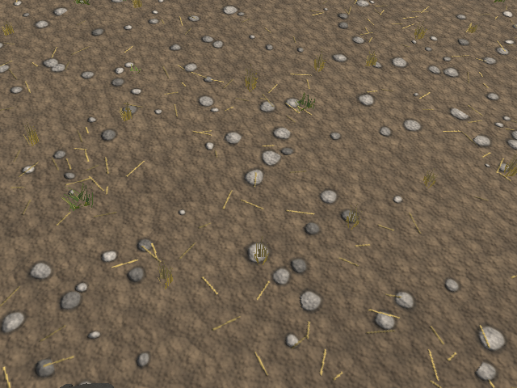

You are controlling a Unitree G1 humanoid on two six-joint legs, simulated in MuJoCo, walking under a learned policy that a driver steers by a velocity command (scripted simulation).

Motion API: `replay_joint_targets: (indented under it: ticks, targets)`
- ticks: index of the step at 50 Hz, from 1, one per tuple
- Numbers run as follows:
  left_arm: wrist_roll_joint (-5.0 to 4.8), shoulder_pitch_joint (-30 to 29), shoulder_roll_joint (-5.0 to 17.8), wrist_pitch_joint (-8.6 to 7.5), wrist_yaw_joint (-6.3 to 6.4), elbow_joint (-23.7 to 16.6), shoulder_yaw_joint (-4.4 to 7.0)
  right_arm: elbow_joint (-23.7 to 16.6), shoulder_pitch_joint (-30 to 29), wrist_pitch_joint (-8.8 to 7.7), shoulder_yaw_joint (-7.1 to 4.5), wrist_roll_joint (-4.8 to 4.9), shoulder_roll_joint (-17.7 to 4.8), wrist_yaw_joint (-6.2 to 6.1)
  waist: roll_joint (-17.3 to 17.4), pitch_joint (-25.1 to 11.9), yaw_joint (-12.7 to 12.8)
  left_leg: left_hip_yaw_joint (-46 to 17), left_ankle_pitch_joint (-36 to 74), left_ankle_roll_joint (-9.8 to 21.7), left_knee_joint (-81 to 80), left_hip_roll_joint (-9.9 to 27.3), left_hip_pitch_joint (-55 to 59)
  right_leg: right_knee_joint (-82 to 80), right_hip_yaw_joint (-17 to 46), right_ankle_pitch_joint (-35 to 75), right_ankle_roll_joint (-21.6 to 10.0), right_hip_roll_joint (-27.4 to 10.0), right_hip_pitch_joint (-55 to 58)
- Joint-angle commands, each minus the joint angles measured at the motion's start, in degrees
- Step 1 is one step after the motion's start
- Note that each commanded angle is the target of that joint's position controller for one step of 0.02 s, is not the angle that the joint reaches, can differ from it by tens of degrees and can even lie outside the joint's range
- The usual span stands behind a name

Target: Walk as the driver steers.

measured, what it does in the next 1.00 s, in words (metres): walks ahead: right foot, then left foot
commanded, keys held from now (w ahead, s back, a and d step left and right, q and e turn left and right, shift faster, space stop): w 1.00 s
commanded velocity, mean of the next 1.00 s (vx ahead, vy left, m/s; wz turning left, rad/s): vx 0.50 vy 0.00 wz -0.01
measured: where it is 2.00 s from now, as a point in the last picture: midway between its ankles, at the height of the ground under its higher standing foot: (227, 211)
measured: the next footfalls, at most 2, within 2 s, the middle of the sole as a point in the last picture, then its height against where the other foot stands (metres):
right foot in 0.16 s outside the picture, level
left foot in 0.68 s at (203, 366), level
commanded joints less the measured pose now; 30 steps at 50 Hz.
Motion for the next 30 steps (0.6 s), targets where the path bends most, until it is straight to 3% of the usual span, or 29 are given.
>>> replay_joint_targets:
  ticks: [1, 3, 5, 6, 7, 8, 9, 10, 11, 12, 13, 14, 16, 18, 20, 24, 27, 30]
  targets:
    - [-0.48, -8.52, 2.45, -1.31, -1.02, -6.15, 0.1, -1.74, 2.2, 0.05, -2.13, 0.31, -9.89, -0.34, 6.3, 2.6, -0.99, -7.92, 16.81, 7.78, -2.22, 15.65, 1.42, -4.87, -2.11, 1.11, -0.43, 1.98, -0.11]
    - [-0.6, -10.25, 2.91, -1.73, -1.8, -7.25, 0.11, -1.06, 2.97, 0.75, -2.33, 0.35, -10.48, -0.56, 6.79, 3.16, -0.84, -8.72, 19.36, 7.44, -0.04, 17.42, 4.84, -6.98, -2.37, -2.77, -1.59, 2.72, -0.41]
    - [-0.52, -8.1, 4.25, -2.04, -2.22, -7.13, 0.54, -0.86, 2.13, 1.29, -2.66, 0.45, -11.49, -0.88, 7.97, 1.79, 1.3, -8.63, 27.18, 6.36, 3.57, 18.14, 6.72, -9.07, -3.12, -6.92, -3.29, 4.07, 4.34]
    - [-0.28, -3.99, 5.57, -2.13, -2.1, -6.09, 1.21, -1.04, 0.94, 1.49, -2.83, 0.58, -12.15, -1.02, 8.56, -0.8, 4.0, -7.43, 36.48, 5.55, 8.09, 17.25, 6.46, -10.42, -4.62, -7.41, -4.49, 5.79, 11.17]
    - [0.0, 4.31, 7.99, -2.1, -1.68, -3.53, 2.49, -1.35, 0.07, 1.65, -2.53, 0.55, -11.52, -1.12, 7.68, -6.09, 8.17, -5.1, 42.38, 4.17, 17.07, 14.62, 3.77, -11.51, -5.41, -5.15, -6.38, 6.68, 23.48]
    - [0.78, 15.42, 11.86, -1.98, -0.99, -1.26, 3.66, -2.86, -0.81, 1.38, -1.56, -0.47, -9.42, -1.21, 3.92, -14.58, 12.5, -2.97, 31.24, 2.13, 32.6, 11.88, -7.73, -8.06, 3.24, -0.8, -10.21, -1.79, 42.19]
    - [1.31, 19.19, 16.57, -1.6, -0.82, -0.24, 4.56, -4.05, 5.71, 0.06, 0.43, -0.71, -2.89, -0.87, -10.65, -21.81, 9.67, -1.01, -4.67, -1.91, 54.12, 1.76, -31.84, -11.53, 29.17, -8.96, -19.02, -15.54, 62.7]
    - [0.44, 20.68, 11.86, -1.24, -0.84, -0.08, 3.38, -3.04, 4.4, -1.21, -0.31, 0.08, -7.0, -0.31, -10.61, -24.32, 11.66, -8.39, -19.87, -1.63, 61.33, 2.24, -39.19, -17.07, 38.84, -15.67, -20.18, -16.97, 63.79]
    - [0.08, 16.45, 9.57, -1.06, -0.64, -0.24, 2.45, -4.71, -0.99, -1.74, -1.24, 1.33, -10.06, 0.07, -7.03, -14.54, 11.25, -7.42, -16.14, -1.42, 63.33, 5.48, -43.75, -18.34, 30.02, -16.38, -17.44, -14.61, 56.39]
    - [0.13, 12.61, 8.37, -0.91, -0.61, -0.68, 1.94, -5.49, -4.61, -1.87, -1.15, 1.13, -9.71, 0.04, -2.66, -8.98, 9.64, -5.66, -10.85, -1.4, 60.72, 8.2, -42.56, -19.82, 22.77, -12.95, -15.59, -11.93, 47.36]
    - [0.58, 9.44, 7.2, -0.9, -0.86, -0.81, 1.55, -5.79, -6.2, -1.64, -1.3, 0.26, -8.99, -0.17, -0.3, -5.21, 7.69, -4.97, -7.5, -1.77, 57.09, 9.79, -40.3, -22.01, 18.63, -9.57, -14.69, -9.78, 39.49]
    - [1.0, 7.58, 5.8, -1.22, -1.09, -1.0, 1.07, -5.55, -5.39, -0.95, -1.55, -0.11, -8.53, -0.31, -1.01, -3.59, 5.58, -5.36, -5.26, -1.99, 54.58, 11.24, -36.7, -24.11, 15.48, -6.44, -14.04, -7.94, 34.09]
    - [0.69, 6.71, 5.96, -2.01, -1.35, -0.32, 1.2, -4.94, -3.1, 0.44, -1.23, -0.14, -6.23, -0.5, -2.34, -3.1, 3.5, -4.99, -3.24, -2.85, 51.62, 11.9, -33.04, -27.23, 12.02, -4.1, -14.65, -6.94, 28.86]
    - [0.59, 7.48, 7.3, -2.47, -1.04, 0.84, 1.59, -5.79, -5.32, 1.06, -1.14, -0.57, -5.68, -0.81, -1.59, -1.52, 3.25, -4.66, 0.79, -3.9, 47.32, 12.27, -34.6, -29.14, 8.77, -2.09, -15.07, -6.45, 26.99]
    - [0.54, 9.11, 8.19, -2.33, -0.49, 1.99, 1.82, -6.97, -9.35, 0.98, -0.97, -0.88, -5.24, -0.8, -0.73, -0.32, 4.23, -4.59, 7.52, -4.45, 40.65, 12.44, -36.59, -29.97, 6.35, -1.08, -14.5, -5.83, 27.64]
    - [-0.02, 12.45, 9.57, -1.79, 0.1, 3.94, 1.99, -8.76, -17.11, 0.3, -0.34, -0.56, -3.94, -0.05, -0.55, 1.25, 7.08, -2.82, 18.12, -4.18, 26.33, 10.24, -33.91, -30.04, 2.0, -1.93, -12.11, -4.1, 28.93]
    - [-0.46, 15.77, 10.45, -1.22, 0.18, 5.9, 2.17, -10.53, -22.1, -0.02, -0.17, -0.02, -4.24, 0.75, -0.62, 2.38, 9.09, -2.32, 18.11, -3.7, 21.07, 9.01, -33.86, -28.53, 2.44, -3.61, -11.88, -5.9, 33.28]
    - [-0.7, 16.89, 11.04, -0.31, 0.48, 7.32, 2.45, -12.06, -24.1, -0.5, -0.32, 0.13, -5.26, 1.74, -1.39, 2.87, 8.89, -2.48, 12.63, -1.79, 17.4, 8.17, -34.11, -25.16, 3.69, -1.43, -10.92, -8.5, 38.85]
Keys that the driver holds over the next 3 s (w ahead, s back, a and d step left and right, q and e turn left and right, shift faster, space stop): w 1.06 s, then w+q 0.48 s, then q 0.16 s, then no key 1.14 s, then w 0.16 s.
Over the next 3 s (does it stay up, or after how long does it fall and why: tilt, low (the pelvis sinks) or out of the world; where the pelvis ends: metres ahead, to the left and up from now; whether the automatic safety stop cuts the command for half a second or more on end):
stays up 1.06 0.04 -0.01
